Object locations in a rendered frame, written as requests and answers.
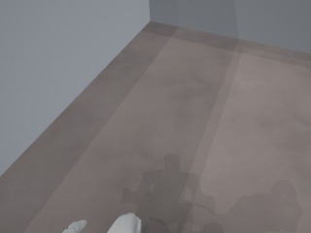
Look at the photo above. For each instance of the left robot hand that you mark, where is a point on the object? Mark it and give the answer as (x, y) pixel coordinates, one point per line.
(76, 227)

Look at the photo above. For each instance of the robot left thigh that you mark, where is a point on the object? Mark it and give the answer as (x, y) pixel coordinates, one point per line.
(126, 224)

